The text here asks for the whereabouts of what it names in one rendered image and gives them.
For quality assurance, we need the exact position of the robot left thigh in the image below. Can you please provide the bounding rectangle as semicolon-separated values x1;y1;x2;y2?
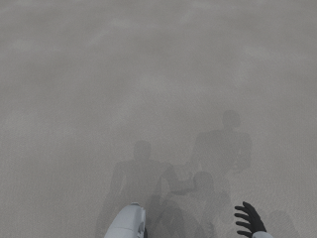
104;205;146;238

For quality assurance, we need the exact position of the robot right hand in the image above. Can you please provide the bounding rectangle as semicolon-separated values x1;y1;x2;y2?
234;201;266;238

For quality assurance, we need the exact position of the left robot shin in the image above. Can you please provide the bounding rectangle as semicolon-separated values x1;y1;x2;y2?
130;202;144;238

